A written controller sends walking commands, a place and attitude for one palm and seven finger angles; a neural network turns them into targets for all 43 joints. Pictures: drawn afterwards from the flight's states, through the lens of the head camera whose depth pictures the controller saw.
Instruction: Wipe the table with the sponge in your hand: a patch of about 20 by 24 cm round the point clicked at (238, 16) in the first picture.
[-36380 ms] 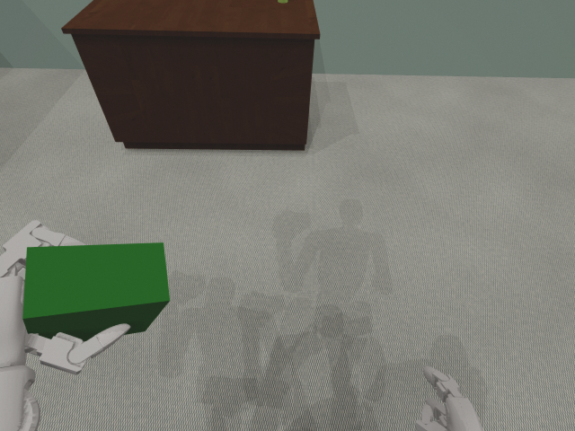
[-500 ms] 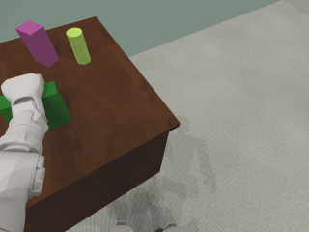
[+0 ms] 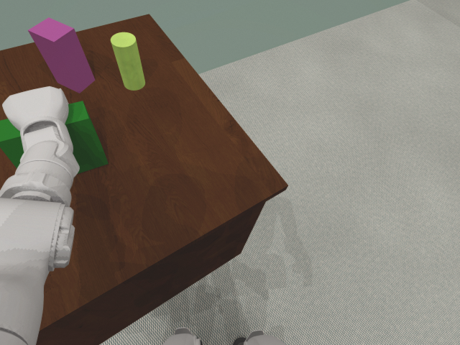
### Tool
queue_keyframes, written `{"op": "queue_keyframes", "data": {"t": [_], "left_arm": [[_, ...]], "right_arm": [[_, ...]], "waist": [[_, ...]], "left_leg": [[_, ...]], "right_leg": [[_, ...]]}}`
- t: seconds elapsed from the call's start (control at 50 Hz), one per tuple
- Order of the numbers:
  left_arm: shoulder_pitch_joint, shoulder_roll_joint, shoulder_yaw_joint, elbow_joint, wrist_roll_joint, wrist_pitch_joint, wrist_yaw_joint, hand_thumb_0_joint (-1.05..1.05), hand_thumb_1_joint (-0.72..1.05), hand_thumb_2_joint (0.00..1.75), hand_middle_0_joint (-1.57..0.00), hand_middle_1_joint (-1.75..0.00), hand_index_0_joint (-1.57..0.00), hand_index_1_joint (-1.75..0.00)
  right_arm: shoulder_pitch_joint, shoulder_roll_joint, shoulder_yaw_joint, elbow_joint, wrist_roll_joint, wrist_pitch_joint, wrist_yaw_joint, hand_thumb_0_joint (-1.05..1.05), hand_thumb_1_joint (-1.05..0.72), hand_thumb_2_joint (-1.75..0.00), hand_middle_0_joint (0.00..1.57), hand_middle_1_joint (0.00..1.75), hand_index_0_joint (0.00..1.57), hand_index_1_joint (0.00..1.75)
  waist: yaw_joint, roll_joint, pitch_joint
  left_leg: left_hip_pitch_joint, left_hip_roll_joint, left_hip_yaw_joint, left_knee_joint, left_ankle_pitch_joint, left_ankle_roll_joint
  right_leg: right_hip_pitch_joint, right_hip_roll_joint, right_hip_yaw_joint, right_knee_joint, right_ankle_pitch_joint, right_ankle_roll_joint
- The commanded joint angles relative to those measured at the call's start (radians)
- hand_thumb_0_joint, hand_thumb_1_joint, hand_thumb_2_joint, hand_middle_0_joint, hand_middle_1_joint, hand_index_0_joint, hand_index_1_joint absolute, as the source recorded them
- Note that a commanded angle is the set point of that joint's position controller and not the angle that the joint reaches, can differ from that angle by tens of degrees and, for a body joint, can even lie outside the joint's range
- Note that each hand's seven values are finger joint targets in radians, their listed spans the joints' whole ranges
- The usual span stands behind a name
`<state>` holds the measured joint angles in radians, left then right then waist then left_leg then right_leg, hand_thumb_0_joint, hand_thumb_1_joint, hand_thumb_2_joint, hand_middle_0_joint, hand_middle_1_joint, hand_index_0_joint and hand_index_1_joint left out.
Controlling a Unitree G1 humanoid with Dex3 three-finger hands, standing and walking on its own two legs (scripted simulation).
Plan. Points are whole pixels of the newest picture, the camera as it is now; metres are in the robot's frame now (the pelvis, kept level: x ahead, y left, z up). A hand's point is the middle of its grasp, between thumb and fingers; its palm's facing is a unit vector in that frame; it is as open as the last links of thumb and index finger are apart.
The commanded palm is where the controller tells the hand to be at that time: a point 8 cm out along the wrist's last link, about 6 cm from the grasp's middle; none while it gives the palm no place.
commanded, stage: slide back across to the first lane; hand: left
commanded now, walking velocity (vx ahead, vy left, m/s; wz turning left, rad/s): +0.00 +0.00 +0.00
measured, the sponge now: (61, 151) +0.48 +0.29 -0.01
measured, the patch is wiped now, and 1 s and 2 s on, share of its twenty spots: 1.00 1.00 1.00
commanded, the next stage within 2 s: wipe back along the first lane in 0.60 s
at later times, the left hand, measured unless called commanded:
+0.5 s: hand (24, 139) +0.47 +0.33 +0.04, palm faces -0.12 -0.04 -0.99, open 10.4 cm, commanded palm +0.45 +0.33 +0.08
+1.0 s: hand (6, 155) +0.44 +0.35 +0.04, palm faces -0.11 -0.02 -0.99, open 10.4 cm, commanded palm +0.40 +0.33 +0.07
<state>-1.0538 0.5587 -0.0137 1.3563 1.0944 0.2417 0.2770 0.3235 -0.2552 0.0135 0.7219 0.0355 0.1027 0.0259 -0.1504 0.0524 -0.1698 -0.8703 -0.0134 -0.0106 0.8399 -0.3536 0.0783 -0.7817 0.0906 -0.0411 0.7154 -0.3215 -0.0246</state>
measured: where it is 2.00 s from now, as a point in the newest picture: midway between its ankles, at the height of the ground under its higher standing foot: outside the picture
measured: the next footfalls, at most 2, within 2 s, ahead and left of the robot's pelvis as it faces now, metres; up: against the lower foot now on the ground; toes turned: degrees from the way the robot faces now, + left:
none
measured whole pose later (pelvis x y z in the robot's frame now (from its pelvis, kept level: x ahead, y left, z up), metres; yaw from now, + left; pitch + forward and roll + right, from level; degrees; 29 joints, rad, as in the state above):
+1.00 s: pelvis +0.04 +0.00 +0.02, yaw +1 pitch +18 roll -4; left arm -0.65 0.61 0.07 1.03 1.05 0.10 0.27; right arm 0.29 -0.28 -0.02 0.71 0.05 0.18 0.04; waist -0.06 0.04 -0.16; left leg -0.66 -0.02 -0.01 0.73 -0.37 0.07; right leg -0.57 0.09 -0.03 0.59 -0.33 -0.03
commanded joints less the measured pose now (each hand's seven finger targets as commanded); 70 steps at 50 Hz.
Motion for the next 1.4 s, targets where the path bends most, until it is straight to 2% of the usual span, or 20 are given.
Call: {"op": "queue_keyframes", "data": {"t": [0.0, 0.06, 0.1, 0.28, 0.3, 0.36, 0.5, 0.6, 0.64, 0.7, 0.78, 0.86, 0.9, 1.0, 1.04, 1.1, 1.14, 1.2, 1.24, 1.38], "left_arm": [[-0.300, 0.288, 0.033, -0.153, 0.025, 0.016, 0.044, 0.00, 0.10, 1.30, -1.20, -1.60, -1.20, -1.60], [-0.254, 0.289, 0.041, -0.155, 0.024, 0.022, 0.044, 0.00, 0.10, 1.30, -1.20, -1.60, -1.20, -1.60], [-0.277, 0.304, 0.055, -0.218, 0.018, 0.018, 0.046, 0.00, 0.10, 1.30, -1.20, -1.60, -1.20, -1.60], [-0.146, 0.367, 0.083, -0.184, 0.028, 0.036, 0.034, 0.00, 0.10, 1.30, -1.20, -1.60, -1.20, -1.60], [-0.153, 0.356, 0.080, -0.217, 0.018, 0.025, 0.027, 0.00, 0.10, 1.30, -1.20, -1.60, -1.20, -1.60], [-0.129, 0.365, 0.071, -0.224, 0.036, 0.002, 0.007, 0.00, 0.10, 1.30, -1.20, -1.60, -1.20, -1.60], [-0.027, 0.352, 0.093, -0.311, 0.016, -0.074, -0.021, 0.00, 0.10, 1.30, -1.20, -1.60, -1.20, -1.60], [-0.024, 0.376, 0.102, -0.333, 0.020, -0.094, -0.026, 0.00, 0.10, 1.30, -1.20, -1.60, -1.20, -1.60], [-0.001, 0.425, 0.128, -0.315, 0.035, -0.099, -0.027, 0.00, 0.10, 1.30, -1.20, -1.60, -1.20, -1.60], [0.059, 0.383, 0.122, -0.331, 0.019, -0.122, -0.035, 0.00, 0.10, 1.30, -1.20, -1.60, -1.20, -1.60], [0.138, 0.356, 0.106, -0.296, 0.010, -0.128, -0.037, 0.00, 0.10, 1.30, -1.20, -1.60, -1.20, -1.60], [0.172, 0.338, 0.105, -0.322, -0.002, -0.134, -0.038, 0.00, 0.10, 1.30, -1.20, -1.60, -1.20, -1.60], [0.211, 0.297, 0.104, -0.374, -0.028, -0.142, -0.038, 0.00, 0.10, 1.30, -1.20, -1.60, -1.20, -1.60], [0.352, 0.238, 0.097, -0.411, -0.069, -0.117, -0.031, 0.00, 0.10, 1.30, -1.20, -1.60, -1.20, -1.60], [0.373, 0.202, 0.061, -0.412, -0.065, -0.100, -0.030, 0.00, 0.10, 1.30, -1.20, -1.60, -1.20, -1.60], [0.378, 0.200, 0.067, -0.428, -0.072, -0.081, -0.034, 0.00, 0.10, 1.30, -1.20, -1.60, -1.20, -1.60], [0.360, 0.182, 0.039, -0.426, -0.065, -0.072, -0.036, 0.00, 0.10, 1.30, -1.20, -1.60, -1.20, -1.60], [0.391, 0.212, 0.078, -0.460, -0.073, -0.076, -0.040, 0.00, 0.10, 1.30, -1.20, -1.60, -1.20, -1.60], [0.406, 0.153, 0.028, -0.481, -0.071, -0.075, -0.040, 0.00, 0.10, 1.30, -1.20, -1.60, -1.20, -1.60], [0.423, 0.061, -0.025, -0.550, -0.087, -0.049, -0.027, 0.00, 0.10, 1.30, -1.20, -1.60, -1.20, -1.60]], "right_arm": [[0.124, -0.198, -0.074, -0.059, -0.004, -0.011, -0.011, 0.00, -0.90, -0.90, 0.20, 0.30, 0.20, 0.30], [0.124, -0.198, -0.077, -0.059, -0.004, -0.004, -0.005, 0.00, -0.90, -0.90, 0.20, 0.30, 0.20, 0.30], [0.113, -0.198, -0.078, -0.065, -0.002, -0.004, -0.003, 0.00, -0.90, -0.90, 0.20, 0.30, 0.20, 0.30], [0.090, -0.203, -0.068, -0.067, 0.006, 0.011, 0.006, 0.00, -0.90, -0.90, 0.20, 0.30, 0.20, 0.30], [0.082, -0.201, -0.069, -0.072, 0.007, 0.009, 0.005, 0.00, -0.90, -0.90, 0.20, 0.30, 0.20, 0.30], [0.095, -0.205, -0.074, -0.070, 0.006, 0.015, 0.002, 0.00, -0.90, -0.90, 0.20, 0.30, 0.20, 0.30], [0.086, -0.197, -0.084, -0.077, 0.008, 0.027, -0.004, 0.00, -0.90, -0.90, 0.20, 0.30, 0.20, 0.30], [0.076, -0.204, -0.085, -0.066, 0.011, 0.040, -0.009, 0.00, -0.90, -0.90, 0.20, 0.30, 0.20, 0.30], [0.083, -0.209, -0.086, -0.058, 0.008, 0.048, -0.010, 0.00, -0.90, -0.90, 0.20, 0.30, 0.20, 0.30], [0.074, -0.199, -0.088, -0.067, 0.009, 0.049, -0.010, 0.00, -0.90, -0.90, 0.20, 0.30, 0.20, 0.30], [0.068, -0.203, -0.088, -0.070, 0.013, 0.058, -0.007, 0.00, -0.90, -0.90, 0.20, 0.30, 0.20, 0.30], [0.056, -0.203, -0.091, -0.072, 0.016, 0.063, -0.007, 0.00, -0.90, -0.90, 0.20, 0.30, 0.20, 0.30], [0.037, -0.193, -0.093, -0.084, 0.018, 0.061, -0.005, 0.00, -0.90, -0.90, 0.20, 0.30, 0.20, 0.30], [0.006, -0.193, -0.095, -0.096, 0.026, 0.066, 0.002, 0.00, -0.90, -0.90, 0.20, 0.30, 0.20, 0.30], [0.001, -0.193, -0.096, -0.096, 0.028, 0.070, 0.004, 0.00, -0.90, -0.90, 0.20, 0.30, 0.20, 0.30], [-0.028, -0.191, -0.088, -0.104, 0.034, 0.073, 0.003, 0.00, -0.90, -0.90, 0.20, 0.30, 0.20, 0.30], [-0.024, -0.190, -0.091, -0.100, 0.034, 0.077, -0.003, 0.00, -0.90, -0.90, 0.20, 0.30, 0.20, 0.30], [-0.051, -0.187, -0.084, -0.114, 0.035, 0.076, -0.008, 0.00, -0.90, -0.90, 0.20, 0.30, 0.20, 0.30], [-0.052, -0.181, -0.085, -0.118, 0.035, 0.077, -0.008, 0.00, -0.90, -0.90, 0.20, 0.30, 0.20, 0.30], [-0.091, -0.170, -0.087, -0.140, 0.037, 0.077, -0.009, 0.00, -0.90, -0.90, 0.20, 0.30, 0.20, 0.30]], "waist": [[0.017, 0.091, -0.390], [0.028, 0.056, -0.377], [0.039, 0.088, -0.406], [0.067, 0.051, -0.316], [0.072, 0.079, -0.334], [0.060, 0.057, -0.321], [0.083, 0.076, -0.345], [0.079, 0.083, -0.309], [0.086, 0.080, -0.320], [0.097, 0.077, -0.347], [0.093, 0.017, -0.303], [0.101, 0.014, -0.310], [0.120, 0.067, -0.332], [0.128, -0.010, -0.303], [0.118, -0.016, -0.262], [0.131, -0.005, -0.215], [0.116, -0.023, -0.198], [0.147, 0.006, -0.221], [0.132, 0.011, -0.201], [0.132, -0.004, -0.170]], "left_leg": [[0.422, 0.042, -0.104, -0.093, 0.342, -0.047], [0.440, 0.044, -0.104, -0.100, 0.344, -0.046], [0.476, 0.046, -0.117, -0.110, 0.389, -0.055], [0.431, 0.028, -0.093, -0.147, 0.344, -0.040], [0.453, 0.029, -0.095, -0.150, 0.383, -0.044], [0.463, 0.028, -0.090, -0.146, 0.386, -0.037], [0.512, 0.029, -0.088, -0.136, 0.529, -0.043], [0.513, 0.024, -0.080, -0.141, 0.537, -0.038], [0.507, 0.017, -0.072, -0.130, 0.552, -0.037], [0.509, 0.015, -0.064, -0.125, 0.604, -0.034], [0.451, 0.005, -0.045, -0.129, 0.520, -0.022], [0.460, 0.007, -0.047, -0.134, 0.532, -0.021], [0.498, 0.014, -0.051, -0.137, 0.606, -0.024], [0.486, 0.016, -0.054, -0.148, 0.609, -0.021], [0.488, 0.016, -0.058, -0.158, 0.576, -0.023], [0.477, 0.016, -0.063, -0.186, 0.513, -0.023], [0.492, 0.016, -0.069, -0.196, 0.470, -0.025], [0.500, 0.015, -0.072, -0.215, 0.460, -0.030], [0.524, 0.019, -0.080, -0.214, 0.467, -0.039], [0.569, 0.035, -0.116, -0.238, 0.416, -0.059]], "right_leg": [[0.062, 0.002, -0.004, -0.057, 0.164, -0.037], [0.077, 0.006, -0.008, -0.074, 0.155, -0.032], [0.096, 0.004, -0.010, -0.071, 0.173, -0.036], [0.186, -0.001, -0.002, -0.110, 0.184, -0.037], [0.197, -0.003, 0.000, -0.107, 0.214, -0.040], [0.205, -0.003, 0.004, -0.119, 0.226, -0.037], [0.255, -0.006, 0.014, -0.119, 0.336, -0.043], [0.265, -0.010, 0.019, -0.131, 0.362, -0.045], [0.283, -0.009, 0.022, -0.126, 0.383, -0.045], [0.322, -0.013, 0.029, -0.124, 0.453, -0.045], [0.352, -0.015, 0.035, -0.134, 0.465, -0.039], [0.358, -0.018, 0.036, -0.131, 0.473, -0.040], [0.367, -0.022, 0.037, -0.128, 0.499, -0.044], [0.397, -0.022, 0.034, -0.141, 0.512, -0.040], [0.374, -0.020, 0.024, -0.147, 0.463, -0.037], [0.368, -0.023, 0.022, -0.162, 0.409, -0.046], [0.345, -0.020, 0.015, -0.170, 0.348, -0.044], [0.370, -0.024, 0.021, -0.174, 0.331, -0.054], [0.339, -0.019, 0.009, -0.173, 0.303, -0.051], [0.283, -0.014, -0.008, -0.182, 0.195, -0.052]]}}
